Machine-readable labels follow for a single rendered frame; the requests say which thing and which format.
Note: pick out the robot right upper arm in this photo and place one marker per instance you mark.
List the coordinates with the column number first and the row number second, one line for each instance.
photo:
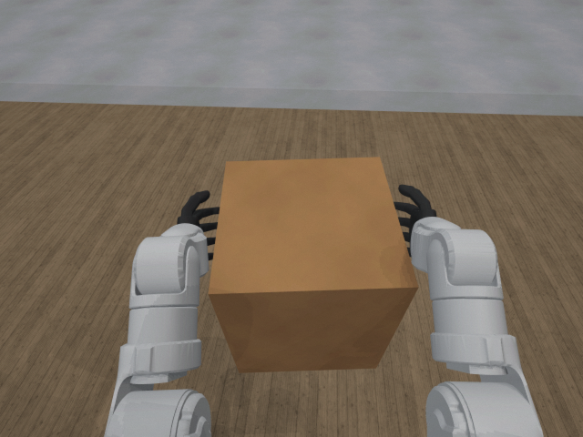
column 479, row 409

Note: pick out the left robot hand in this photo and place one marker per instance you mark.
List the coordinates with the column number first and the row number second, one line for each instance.
column 190, row 215

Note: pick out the carton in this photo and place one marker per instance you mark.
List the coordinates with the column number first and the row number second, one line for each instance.
column 310, row 269

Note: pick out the right robot hand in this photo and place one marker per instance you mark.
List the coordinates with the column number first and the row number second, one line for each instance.
column 421, row 210

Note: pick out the right robot forearm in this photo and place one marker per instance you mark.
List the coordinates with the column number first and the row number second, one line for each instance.
column 469, row 316

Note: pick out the robot left upper arm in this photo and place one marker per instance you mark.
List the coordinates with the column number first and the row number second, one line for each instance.
column 163, row 413

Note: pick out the left robot forearm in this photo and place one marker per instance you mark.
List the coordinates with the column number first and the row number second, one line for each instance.
column 162, row 329

